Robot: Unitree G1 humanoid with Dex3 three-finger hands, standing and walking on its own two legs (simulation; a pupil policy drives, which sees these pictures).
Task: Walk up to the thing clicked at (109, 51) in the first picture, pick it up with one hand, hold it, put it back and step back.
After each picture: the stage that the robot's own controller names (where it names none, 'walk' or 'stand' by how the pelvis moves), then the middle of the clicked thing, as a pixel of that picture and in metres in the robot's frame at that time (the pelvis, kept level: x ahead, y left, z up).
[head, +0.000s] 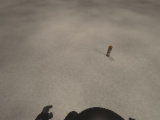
stand; (109, 51) +1.34 -0.36 -0.65
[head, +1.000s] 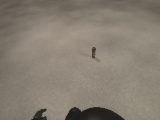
walk; (93, 53) +1.24 +0.05 -0.63
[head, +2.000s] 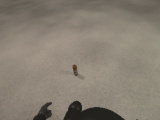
walk; (75, 70) +0.76 +0.30 -0.65
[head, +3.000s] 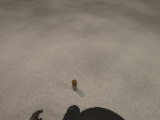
walk; (74, 85) +0.50 +0.22 -0.64
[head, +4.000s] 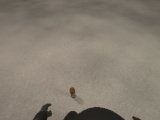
stand; (72, 93) +0.40 +0.21 -0.65
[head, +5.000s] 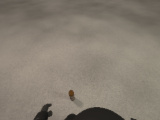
stand; (71, 95) +0.37 +0.21 -0.65
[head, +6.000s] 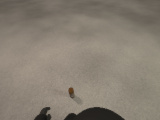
stand; (71, 93) +0.40 +0.22 -0.66
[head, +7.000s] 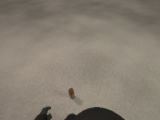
stand; (71, 93) +0.39 +0.23 -0.66
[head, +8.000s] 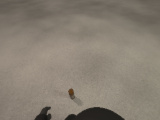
stand; (71, 94) +0.39 +0.23 -0.66
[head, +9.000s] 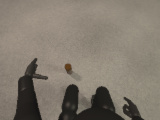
go down; (68, 69) +0.44 +0.20 -0.46
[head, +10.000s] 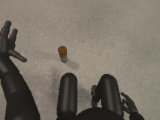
go down; (63, 55) +0.50 +0.22 -0.27
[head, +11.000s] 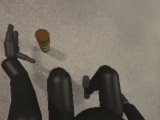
close in; (44, 43) +0.49 +0.25 -0.19
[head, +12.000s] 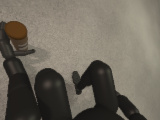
close; (19, 40) +0.48 +0.28 -0.17
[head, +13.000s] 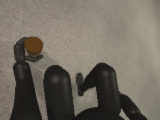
lift; (34, 50) +0.40 +0.26 -0.17
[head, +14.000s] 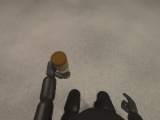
lift; (63, 67) +0.33 +0.18 +0.04
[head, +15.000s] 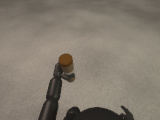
hold; (68, 70) +0.32 +0.15 +0.07
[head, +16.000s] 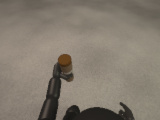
hold; (67, 70) +0.33 +0.17 +0.05
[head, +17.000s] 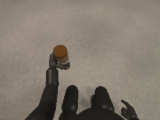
crouch; (63, 59) +0.40 +0.18 -0.02
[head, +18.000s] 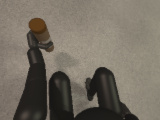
lower; (44, 39) +0.51 +0.23 -0.07
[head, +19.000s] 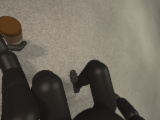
lower; (14, 38) +0.48 +0.28 -0.18
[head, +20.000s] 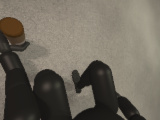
lower; (17, 38) +0.47 +0.28 -0.18
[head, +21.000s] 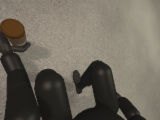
lower; (18, 39) +0.47 +0.28 -0.17
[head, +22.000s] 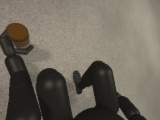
lower; (22, 42) +0.46 +0.27 -0.17
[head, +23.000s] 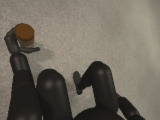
open; (26, 42) +0.47 +0.26 -0.18
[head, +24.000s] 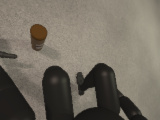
stand; (37, 40) +0.47 +0.25 -0.18
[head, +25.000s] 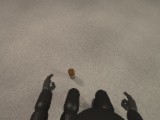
stand; (72, 74) +0.44 +0.18 -0.49
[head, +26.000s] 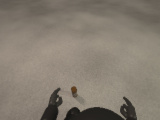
stand; (74, 92) +0.41 +0.17 -0.60
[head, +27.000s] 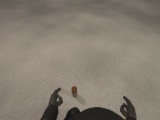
stand; (74, 92) +0.41 +0.17 -0.60
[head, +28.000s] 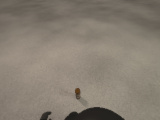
stand; (77, 94) +0.43 +0.16 -0.65
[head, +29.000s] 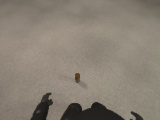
walk; (77, 78) +0.48 +0.12 -0.64
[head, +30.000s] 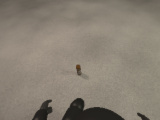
walk; (78, 70) +0.67 +0.22 -0.64
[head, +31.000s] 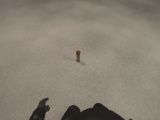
walk; (78, 56) +0.99 +0.20 -0.63
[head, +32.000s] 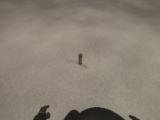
stand; (80, 59) +1.01 +0.20 -0.65
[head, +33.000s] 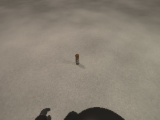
stand; (77, 59) +1.03 +0.24 -0.66
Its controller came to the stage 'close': yes
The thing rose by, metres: 0.69
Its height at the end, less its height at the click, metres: +0.00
